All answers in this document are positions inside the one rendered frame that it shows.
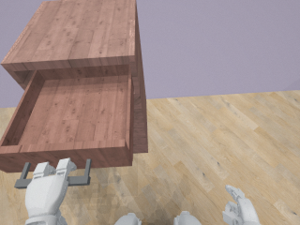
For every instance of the left robot hand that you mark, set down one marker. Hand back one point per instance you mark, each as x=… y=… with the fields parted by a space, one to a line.
x=46 y=191

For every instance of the robot left forearm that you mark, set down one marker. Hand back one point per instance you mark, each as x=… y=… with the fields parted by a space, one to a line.
x=42 y=220

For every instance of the cabinet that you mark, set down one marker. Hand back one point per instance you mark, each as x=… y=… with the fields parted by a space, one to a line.
x=79 y=34

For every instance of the robot thigh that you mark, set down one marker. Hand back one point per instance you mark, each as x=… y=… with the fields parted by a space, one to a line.
x=128 y=220
x=185 y=219

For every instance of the handle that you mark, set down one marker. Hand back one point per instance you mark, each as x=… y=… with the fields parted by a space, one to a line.
x=73 y=181

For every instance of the right robot hand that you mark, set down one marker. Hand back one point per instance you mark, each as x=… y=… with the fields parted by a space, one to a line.
x=243 y=211

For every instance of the robot right thigh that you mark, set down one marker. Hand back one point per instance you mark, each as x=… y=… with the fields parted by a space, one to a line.
x=185 y=219

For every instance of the drawer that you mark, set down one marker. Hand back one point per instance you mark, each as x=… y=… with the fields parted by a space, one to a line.
x=72 y=112

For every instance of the robot left thigh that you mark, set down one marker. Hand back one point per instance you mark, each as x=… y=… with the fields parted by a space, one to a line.
x=128 y=220

